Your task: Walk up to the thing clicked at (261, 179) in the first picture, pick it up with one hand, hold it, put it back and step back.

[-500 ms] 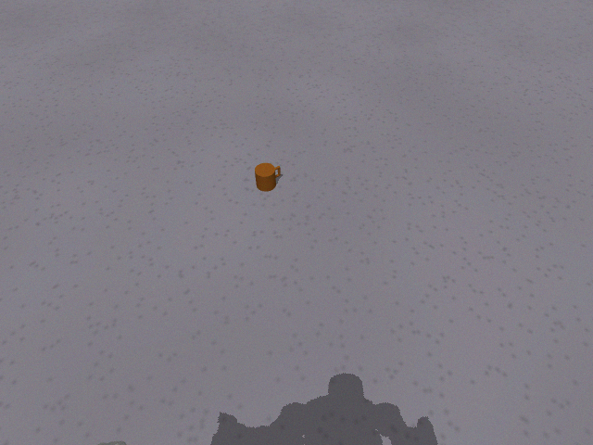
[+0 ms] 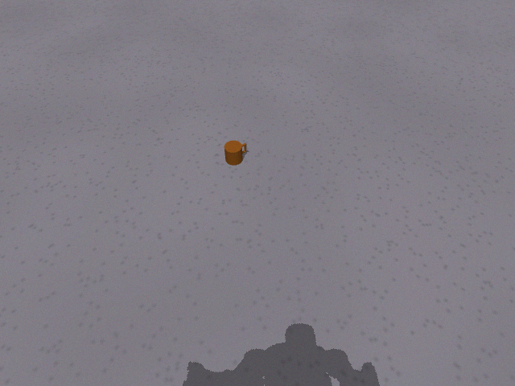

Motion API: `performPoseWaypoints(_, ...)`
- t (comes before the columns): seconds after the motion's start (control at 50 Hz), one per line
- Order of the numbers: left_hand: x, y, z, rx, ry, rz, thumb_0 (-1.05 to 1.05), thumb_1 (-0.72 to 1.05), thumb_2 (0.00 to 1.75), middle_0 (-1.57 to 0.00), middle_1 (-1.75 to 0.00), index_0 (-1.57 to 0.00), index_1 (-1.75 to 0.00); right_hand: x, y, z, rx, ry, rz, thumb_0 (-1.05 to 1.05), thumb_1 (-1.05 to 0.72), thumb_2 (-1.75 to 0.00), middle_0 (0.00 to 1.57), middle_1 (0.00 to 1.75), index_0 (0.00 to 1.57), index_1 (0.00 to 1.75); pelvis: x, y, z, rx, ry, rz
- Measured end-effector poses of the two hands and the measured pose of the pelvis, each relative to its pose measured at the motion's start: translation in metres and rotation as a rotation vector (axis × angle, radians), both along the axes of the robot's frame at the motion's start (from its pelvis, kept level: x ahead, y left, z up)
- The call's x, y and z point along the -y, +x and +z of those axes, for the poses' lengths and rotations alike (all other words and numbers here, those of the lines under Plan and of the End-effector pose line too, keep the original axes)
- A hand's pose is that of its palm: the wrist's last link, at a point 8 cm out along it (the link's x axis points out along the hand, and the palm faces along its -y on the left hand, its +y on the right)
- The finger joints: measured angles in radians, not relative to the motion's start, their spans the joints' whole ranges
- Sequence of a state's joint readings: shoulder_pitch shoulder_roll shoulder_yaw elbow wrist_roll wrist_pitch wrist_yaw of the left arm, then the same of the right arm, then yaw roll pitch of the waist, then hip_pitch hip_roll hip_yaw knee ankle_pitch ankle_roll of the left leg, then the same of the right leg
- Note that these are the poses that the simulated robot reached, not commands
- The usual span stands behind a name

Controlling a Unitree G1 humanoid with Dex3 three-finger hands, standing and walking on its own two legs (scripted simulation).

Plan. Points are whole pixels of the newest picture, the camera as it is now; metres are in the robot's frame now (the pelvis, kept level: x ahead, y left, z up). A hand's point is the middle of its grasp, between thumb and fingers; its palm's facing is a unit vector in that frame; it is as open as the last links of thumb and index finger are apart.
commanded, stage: stand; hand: left
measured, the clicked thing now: (236, 151) +1.33 +0.14 -0.73
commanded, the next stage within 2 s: walk up in 0.62 s
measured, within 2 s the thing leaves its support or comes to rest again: neither
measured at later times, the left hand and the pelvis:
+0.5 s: hand out of the picture +0.08 +0.25 -0.16, palm faces -0.02 -0.94 -0.34, open 7.4 cm; pelvis +0.01 +0.00 +0.00, yaw +1 degrees
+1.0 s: hand out of the picture +0.12 +0.31 -0.17, palm faces -0.05 -0.94 -0.34, open 7.4 cm; pelvis +0.09 +0.03 -0.01, yaw +0 degrees
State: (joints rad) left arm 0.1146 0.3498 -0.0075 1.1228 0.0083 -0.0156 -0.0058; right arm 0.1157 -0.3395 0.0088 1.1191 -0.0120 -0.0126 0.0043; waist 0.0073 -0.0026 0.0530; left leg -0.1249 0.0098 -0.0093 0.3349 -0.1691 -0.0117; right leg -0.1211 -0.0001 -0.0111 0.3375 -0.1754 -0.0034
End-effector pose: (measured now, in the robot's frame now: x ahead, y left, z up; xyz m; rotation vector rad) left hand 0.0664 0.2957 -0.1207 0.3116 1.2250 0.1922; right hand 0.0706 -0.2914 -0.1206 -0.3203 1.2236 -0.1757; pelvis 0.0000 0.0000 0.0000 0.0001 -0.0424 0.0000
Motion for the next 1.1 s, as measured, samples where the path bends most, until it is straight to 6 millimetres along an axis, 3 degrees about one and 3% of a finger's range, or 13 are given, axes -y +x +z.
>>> performPoseWaypoints(0.28,-0.001,-0.005,0.000,-0.021,0.004,0.008,0.00,0.91,0.90,-0.20,-0.30,-0.20,-0.29,0.001,0.002,-0.001,-0.014,0.002,0.005,0.00,-0.91,-0.90,0.21,0.30,0.21,0.30,0.000,0.003,0.000,-0.006,0.001,0.006)
performPoseWaypoints(0.66,-0.001,0.009,0.003,0.021,-0.008,0.002,0.00,0.91,0.90,-0.20,-0.30,-0.20,-0.29,0.004,0.014,0.003,0.020,0.003,0.009,0.00,-0.91,-0.90,0.21,0.30,0.21,0.30,0.001,0.011,0.000,-0.006,0.000,0.004)
performPoseWaypoints(0.8,-0.028,0.009,0.000,0.038,0.011,0.016,0.00,0.90,0.90,-0.20,-0.30,-0.21,-0.30,0.021,0.026,0.005,0.042,-0.049,0.012,0.00,-0.91,-0.90,0.21,0.30,0.21,0.30,-0.008,0.031,-0.011,-0.013,-0.015,0.002)
performPoseWaypoints(0.9,-0.056,0.007,-0.010,-0.034,0.013,0.042,0.00,0.91,0.90,-0.20,-0.30,-0.21,-0.30,0.011,0.051,0.015,0.061,-0.083,0.017,0.00,-0.91,-0.90,0.20,0.30,0.21,0.30,-0.026,0.058,-0.015,-0.018,-0.005,-0.013)
performPoseWaypoints(0.98,-0.062,0.039,-0.011,-0.087,0.011,0.005,0.00,0.91,0.90,-0.20,-0.30,-0.20,-0.29,0.003,0.055,0.027,0.082,-0.099,-0.026,0.00,-0.91,-0.90,0.21,0.30,0.21,0.30,-0.032,0.085,-0.009,-0.019,-0.018,-0.012)
performPoseWaypoints(1.1,-0.052,0.130,-0.009,0.016,-0.026,-0.067,0.01,0.91,0.90,-0.20,-0.30,-0.20,-0.29,-0.002,0.055,0.026,-0.025,-0.097,-0.084,0.00,-0.90,-0.90,0.21,0.30,0.21,0.30,-0.031,0.129,-0.008,0.003,-0.007,-0.023)
